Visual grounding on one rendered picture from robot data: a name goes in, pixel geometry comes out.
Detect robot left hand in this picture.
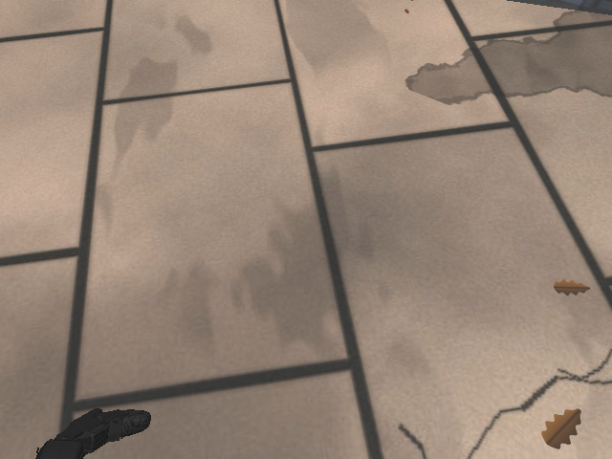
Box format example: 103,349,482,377
35,408,151,459

